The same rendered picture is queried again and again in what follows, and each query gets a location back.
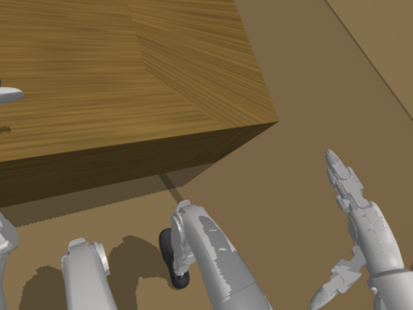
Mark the right robot hand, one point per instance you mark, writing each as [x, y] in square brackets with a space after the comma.
[375, 245]

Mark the right robot foot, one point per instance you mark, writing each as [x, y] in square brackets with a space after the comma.
[178, 282]

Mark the left robot arm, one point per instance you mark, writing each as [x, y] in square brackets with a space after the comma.
[9, 241]

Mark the left robot hand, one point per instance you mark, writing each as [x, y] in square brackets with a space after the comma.
[9, 94]

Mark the right robot arm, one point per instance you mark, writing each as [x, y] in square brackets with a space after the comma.
[393, 289]

